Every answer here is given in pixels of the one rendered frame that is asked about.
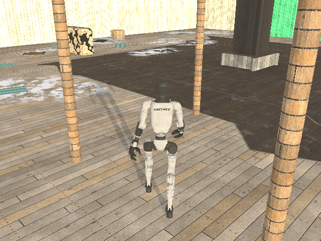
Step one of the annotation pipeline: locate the robot left upper arm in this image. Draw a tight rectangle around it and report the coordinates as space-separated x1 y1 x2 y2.
138 100 151 129

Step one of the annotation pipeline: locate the robot left hand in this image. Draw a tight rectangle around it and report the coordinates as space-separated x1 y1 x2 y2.
129 146 141 161

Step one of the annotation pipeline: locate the robot right forearm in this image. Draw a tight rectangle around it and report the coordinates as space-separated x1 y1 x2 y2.
178 121 185 134

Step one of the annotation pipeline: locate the robot right hand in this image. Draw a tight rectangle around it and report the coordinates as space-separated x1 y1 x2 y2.
172 129 183 138

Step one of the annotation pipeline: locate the robot right upper arm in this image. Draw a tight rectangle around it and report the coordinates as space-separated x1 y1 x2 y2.
172 101 184 128

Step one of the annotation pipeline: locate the robot head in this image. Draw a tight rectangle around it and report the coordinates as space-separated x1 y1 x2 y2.
154 79 170 103

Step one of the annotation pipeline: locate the robot right shin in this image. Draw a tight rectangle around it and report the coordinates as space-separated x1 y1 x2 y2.
167 175 175 210

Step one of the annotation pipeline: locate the robot left forearm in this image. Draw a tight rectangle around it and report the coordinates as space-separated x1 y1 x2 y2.
131 122 143 147

